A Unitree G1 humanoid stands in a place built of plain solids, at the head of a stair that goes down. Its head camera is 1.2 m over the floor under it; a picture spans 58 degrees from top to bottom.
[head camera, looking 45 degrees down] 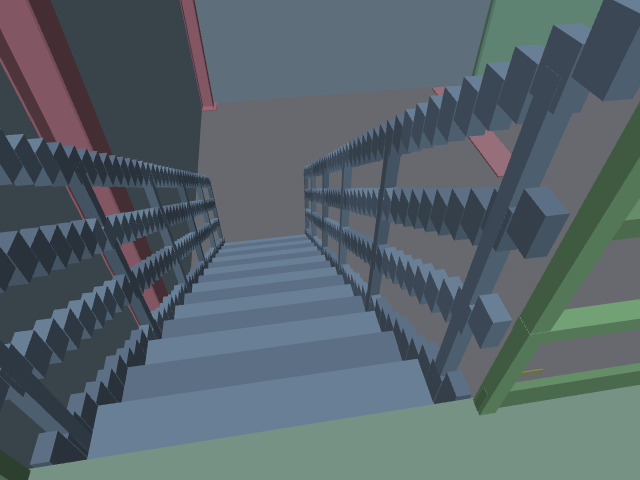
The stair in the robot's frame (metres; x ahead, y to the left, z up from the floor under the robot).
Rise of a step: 0.19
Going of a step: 0.24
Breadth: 1.19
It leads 9 degrees to the left of straight ahead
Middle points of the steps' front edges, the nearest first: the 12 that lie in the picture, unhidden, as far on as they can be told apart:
0.47 0.15 0.00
0.71 0.19 -0.19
0.95 0.23 -0.38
1.19 0.27 -0.57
1.43 0.31 -0.76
1.67 0.34 -0.95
1.91 0.38 -1.14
2.15 0.42 -1.33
2.39 0.46 -1.52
2.63 0.50 -1.71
2.88 0.53 -1.90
3.12 0.57 -2.09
